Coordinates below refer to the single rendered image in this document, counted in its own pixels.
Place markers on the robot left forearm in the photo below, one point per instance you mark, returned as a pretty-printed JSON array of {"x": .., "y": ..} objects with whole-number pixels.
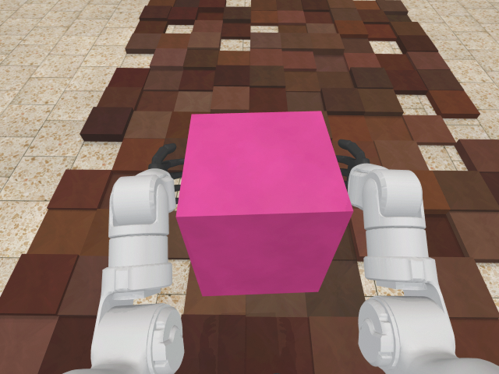
[{"x": 138, "y": 246}]

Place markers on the left robot hand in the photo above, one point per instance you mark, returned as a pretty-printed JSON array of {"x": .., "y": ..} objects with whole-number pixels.
[{"x": 157, "y": 162}]

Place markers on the robot right upper arm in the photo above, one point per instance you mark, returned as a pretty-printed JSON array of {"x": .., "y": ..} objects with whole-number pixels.
[{"x": 412, "y": 335}]

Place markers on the robot right forearm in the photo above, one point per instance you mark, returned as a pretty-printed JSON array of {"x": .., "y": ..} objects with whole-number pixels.
[{"x": 394, "y": 220}]

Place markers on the robot left upper arm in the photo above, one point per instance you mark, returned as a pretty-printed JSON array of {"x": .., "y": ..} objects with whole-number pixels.
[{"x": 137, "y": 339}]

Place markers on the right robot hand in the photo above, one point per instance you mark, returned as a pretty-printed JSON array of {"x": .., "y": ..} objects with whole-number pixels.
[{"x": 354, "y": 150}]

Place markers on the carton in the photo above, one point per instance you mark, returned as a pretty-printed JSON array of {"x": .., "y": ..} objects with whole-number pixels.
[{"x": 262, "y": 203}]

